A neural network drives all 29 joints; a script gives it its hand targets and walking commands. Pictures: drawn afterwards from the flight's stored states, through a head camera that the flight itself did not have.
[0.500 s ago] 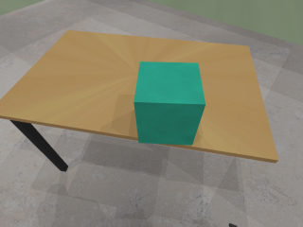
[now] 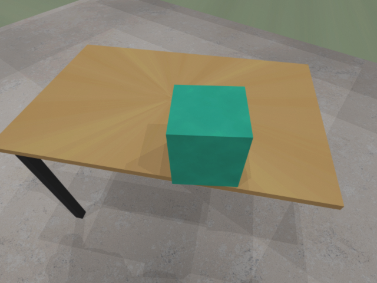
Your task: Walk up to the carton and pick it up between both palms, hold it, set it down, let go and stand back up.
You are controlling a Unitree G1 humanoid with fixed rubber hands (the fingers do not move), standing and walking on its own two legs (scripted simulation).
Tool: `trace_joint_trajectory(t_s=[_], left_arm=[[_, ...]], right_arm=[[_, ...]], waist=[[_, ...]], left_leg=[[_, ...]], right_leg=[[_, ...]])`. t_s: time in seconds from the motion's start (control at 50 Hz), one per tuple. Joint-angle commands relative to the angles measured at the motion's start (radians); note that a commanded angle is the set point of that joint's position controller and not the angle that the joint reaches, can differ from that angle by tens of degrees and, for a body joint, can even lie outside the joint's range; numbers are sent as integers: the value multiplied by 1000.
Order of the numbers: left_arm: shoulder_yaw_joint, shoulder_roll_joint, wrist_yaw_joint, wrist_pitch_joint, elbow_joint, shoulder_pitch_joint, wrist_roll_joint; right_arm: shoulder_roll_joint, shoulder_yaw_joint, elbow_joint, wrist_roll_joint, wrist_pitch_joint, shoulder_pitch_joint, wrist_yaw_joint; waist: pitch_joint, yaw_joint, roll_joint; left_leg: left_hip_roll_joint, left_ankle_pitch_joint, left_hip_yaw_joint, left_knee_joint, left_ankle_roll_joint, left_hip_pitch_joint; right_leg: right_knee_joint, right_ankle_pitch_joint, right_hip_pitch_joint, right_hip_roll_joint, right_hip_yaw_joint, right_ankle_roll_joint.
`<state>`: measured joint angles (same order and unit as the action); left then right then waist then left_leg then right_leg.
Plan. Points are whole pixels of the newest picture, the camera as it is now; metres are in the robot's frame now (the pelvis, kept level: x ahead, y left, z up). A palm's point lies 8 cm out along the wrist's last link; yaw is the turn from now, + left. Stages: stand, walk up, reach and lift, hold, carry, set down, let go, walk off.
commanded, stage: stand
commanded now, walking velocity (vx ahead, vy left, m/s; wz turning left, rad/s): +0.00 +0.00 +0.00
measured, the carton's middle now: (206, 137) +0.48 -0.04 -0.01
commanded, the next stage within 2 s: none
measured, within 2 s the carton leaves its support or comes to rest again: neither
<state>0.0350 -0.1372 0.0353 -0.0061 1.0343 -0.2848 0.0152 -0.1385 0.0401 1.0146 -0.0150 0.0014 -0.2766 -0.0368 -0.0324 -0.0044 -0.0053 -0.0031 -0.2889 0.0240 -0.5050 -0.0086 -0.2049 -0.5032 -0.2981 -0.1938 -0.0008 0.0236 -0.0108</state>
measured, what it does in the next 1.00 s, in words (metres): stands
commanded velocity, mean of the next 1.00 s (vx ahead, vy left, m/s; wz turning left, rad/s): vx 0.00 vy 0.00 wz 0.00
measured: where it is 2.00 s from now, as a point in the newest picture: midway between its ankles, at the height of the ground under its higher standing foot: outside the picture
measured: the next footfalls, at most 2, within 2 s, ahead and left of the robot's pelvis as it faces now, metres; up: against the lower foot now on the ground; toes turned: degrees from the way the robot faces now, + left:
none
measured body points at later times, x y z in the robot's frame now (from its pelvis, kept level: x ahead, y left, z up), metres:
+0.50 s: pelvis +0.00 +0.00 +0.00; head +0.01 +0.00 +0.45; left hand -0.03 +0.20 -0.16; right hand -0.02 -0.20 -0.16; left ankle -0.01 +0.13 -0.74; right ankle -0.02 -0.11 -0.74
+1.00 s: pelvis -0.01 -0.01 +0.00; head -0.01 -0.01 +0.45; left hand -0.04 +0.19 -0.16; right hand -0.04 -0.20 -0.16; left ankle -0.01 +0.13 -0.74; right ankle -0.02 -0.11 -0.74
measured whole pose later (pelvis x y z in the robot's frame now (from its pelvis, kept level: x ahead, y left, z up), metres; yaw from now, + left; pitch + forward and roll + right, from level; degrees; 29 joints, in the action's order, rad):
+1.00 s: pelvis -0.01 -0.01 +0.00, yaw +0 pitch -2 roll +0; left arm 0.01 -0.09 0.05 0.00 1.16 -0.32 0.02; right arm -0.09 0.01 1.17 -0.01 0.00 -0.31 -0.05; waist -0.03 0.00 -0.01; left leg -0.02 -0.24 0.02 -0.45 -0.02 -0.18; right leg -0.45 -0.25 -0.17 0.01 0.02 -0.02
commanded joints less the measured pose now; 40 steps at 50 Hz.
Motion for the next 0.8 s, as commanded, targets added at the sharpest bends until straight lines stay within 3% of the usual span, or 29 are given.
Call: trace_joint_trajectory(t_s=[0.0, 0.14, 0.22, 0.24, 0.36, 0.42, 0.44, 0.62, 0.64, 0.72, 0.78], left_arm=[[10, -72, 7, -13, -4, -54, -1], [6, -63, 9, -11, 50, -64, 0], [3, -53, 12, -10, 77, -87, 0], [1, -43, 13, -10, 83, -93, -1], [-4, -39, 15, -6, 103, -86, 1], [-3, -37, 15, -6, 107, -95, -2], [-4, -35, 16, -4, 112, -102, 2], [-5, -28, 16, -5, 117, -101, 1], [-7, -26, 16, -5, 116, -102, 2], [-6, -30, 15, -4, 119, -111, 0], [-8, -25, 15, -4, 117, -109, 0]], right_arm=[[-91, 21, -3, -1, -15, -50, -7], [-53, 6, 64, 0, -6, -60, -11], [-52, 3, 87, 1, -10, -58, -12], [-52, 3, 93, -1, -10, -49, -14], [-42, -2, 122, 2, -7, -75, -14], [-30, -7, 131, -1, -7, -69, -15], [-32, -6, 131, -1, -6, -77, -14], [-30, -12, 144, 2, -3, -90, -15], [-29, -11, 142, 2, -4, -88, -14], [-30, -14, 141, 1, -9, -86, -13], [-27, -15, 143, 2, -6, -98, -17]], waist=[[-21, 0, 7], [-42, 6, 0], [-25, -4, 15], [-31, -8, -4], [-69, 3, 10], [-65, -4, -11], [-56, 0, 8], [-74, -1, -1], [-67, 0, 19], [-63, -6, -8], [-67, -2, 7]], left_leg=[[-62, 206, 66, 86, 43, 7], [-59, 180, 57, 105, 31, 19], [-66, 195, 61, 116, 30, 13], [-64, 194, 55, 116, 29, 20], [-66, 190, 58, 123, 27, 10], [-65, 177, 58, 124, 27, 2], [-66, 171, 53, 125, 24, 13], [-67, 153, 53, 134, 25, -7], [-71, 161, 53, 133, 25, 3], [-65, 159, 51, 135, 21, -7], [-70, 148, 54, 135, 24, -10]], right_leg=[[104, 221, -12, -76, -78, -37], [133, 181, -6, -75, -84, -38], [126, 206, 28, -77, -77, -40], [126, 211, 22, -77, -79, -37], [135, 198, 0, -74, -80, -32], [138, 183, 10, -74, -79, -32], [138, 176, -1, -75, -81, -34], [147, 156, -2, -74, -85, -34], [146, 164, -5, -75, -84, -36], [144, 157, 2, -72, -82, -36], [149, 148, -5, -73, -81, -34]])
